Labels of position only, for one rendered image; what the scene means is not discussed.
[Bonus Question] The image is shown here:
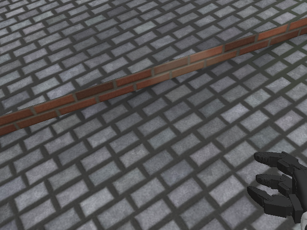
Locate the right robot hand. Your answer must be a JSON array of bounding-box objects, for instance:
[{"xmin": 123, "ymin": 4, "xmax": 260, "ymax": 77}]
[{"xmin": 247, "ymin": 151, "xmax": 307, "ymax": 224}]

